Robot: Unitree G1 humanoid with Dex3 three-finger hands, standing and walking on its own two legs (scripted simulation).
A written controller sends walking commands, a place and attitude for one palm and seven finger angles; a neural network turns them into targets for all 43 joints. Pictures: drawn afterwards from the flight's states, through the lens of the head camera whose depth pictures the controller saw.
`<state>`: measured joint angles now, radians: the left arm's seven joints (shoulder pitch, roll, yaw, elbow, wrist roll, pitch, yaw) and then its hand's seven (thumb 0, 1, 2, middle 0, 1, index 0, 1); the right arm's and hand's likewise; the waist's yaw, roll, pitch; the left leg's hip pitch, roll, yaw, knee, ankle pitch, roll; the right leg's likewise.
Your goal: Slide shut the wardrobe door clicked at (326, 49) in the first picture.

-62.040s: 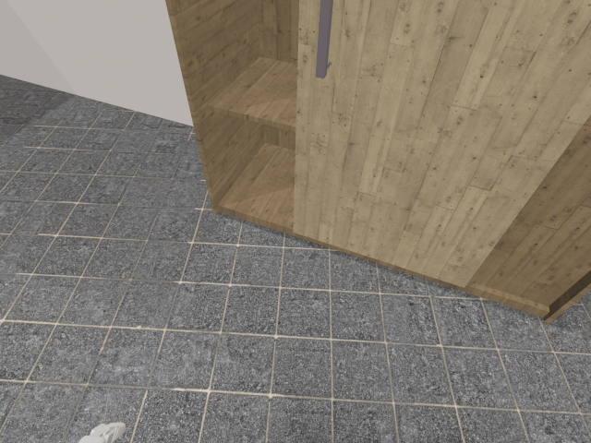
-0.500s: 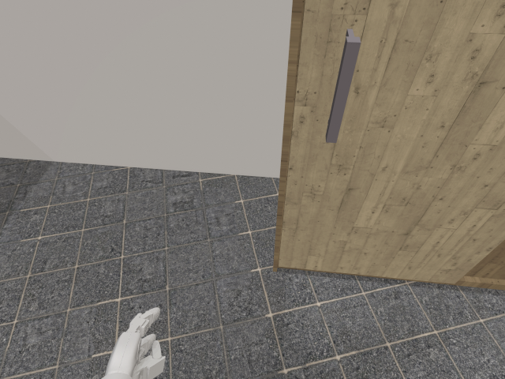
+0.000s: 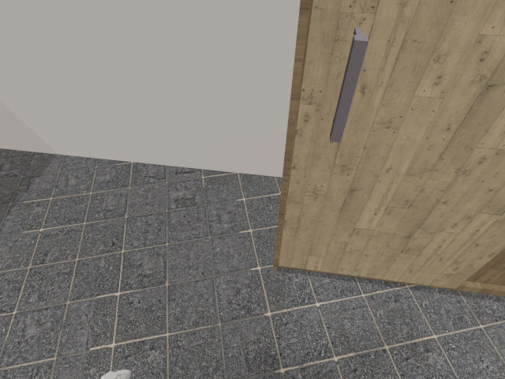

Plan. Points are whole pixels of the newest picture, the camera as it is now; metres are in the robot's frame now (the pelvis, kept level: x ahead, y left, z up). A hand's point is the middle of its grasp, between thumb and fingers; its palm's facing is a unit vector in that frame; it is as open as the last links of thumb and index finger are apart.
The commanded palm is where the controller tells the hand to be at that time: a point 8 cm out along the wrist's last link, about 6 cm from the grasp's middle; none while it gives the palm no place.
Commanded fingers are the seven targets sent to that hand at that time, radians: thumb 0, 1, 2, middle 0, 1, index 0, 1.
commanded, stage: let the arm hang, fingers relaxed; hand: right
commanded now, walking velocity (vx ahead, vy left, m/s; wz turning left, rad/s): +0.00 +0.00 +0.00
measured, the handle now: (345, 89) +0.63 -0.14 +0.14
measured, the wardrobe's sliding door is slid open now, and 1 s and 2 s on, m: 0.00 0.00 0.00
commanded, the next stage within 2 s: look to check the result in 0.82 s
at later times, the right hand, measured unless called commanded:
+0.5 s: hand out of the picture +0.00 -0.19 -0.16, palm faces +0.00 +0.98 -0.22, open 7.4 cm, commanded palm none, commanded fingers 0.00 -0.90 -0.90 0.20 0.30 0.20 0.30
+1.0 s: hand out of the picture +0.04 -0.17 -0.16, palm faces -0.01 +0.98 -0.21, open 7.4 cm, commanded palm none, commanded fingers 0.00 -0.90 -0.90 0.20 0.30 0.20 0.30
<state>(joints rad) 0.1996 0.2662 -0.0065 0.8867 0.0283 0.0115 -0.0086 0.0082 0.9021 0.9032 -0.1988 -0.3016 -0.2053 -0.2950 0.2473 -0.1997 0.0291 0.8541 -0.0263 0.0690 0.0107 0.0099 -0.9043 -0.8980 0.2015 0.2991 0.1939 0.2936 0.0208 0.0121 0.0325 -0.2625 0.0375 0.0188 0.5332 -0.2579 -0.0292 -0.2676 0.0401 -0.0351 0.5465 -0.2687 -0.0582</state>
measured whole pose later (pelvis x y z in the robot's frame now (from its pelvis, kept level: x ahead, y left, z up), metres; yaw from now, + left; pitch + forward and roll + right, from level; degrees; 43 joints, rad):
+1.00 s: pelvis +0.02 +0.01 +0.01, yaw +1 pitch -1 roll +0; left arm 0.23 0.17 0.00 1.12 0.02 0.00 0.02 0.00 0.90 0.90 -0.20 -0.30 -0.20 -0.29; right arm 0.20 -0.18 0.00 1.15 -0.01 0.00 -0.02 0.00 -0.90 -0.90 0.20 0.30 0.20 0.29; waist 0.00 -0.01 0.06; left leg -0.16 0.02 0.01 0.38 -0.20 -0.02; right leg -0.16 0.03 -0.04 0.38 -0.21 -0.04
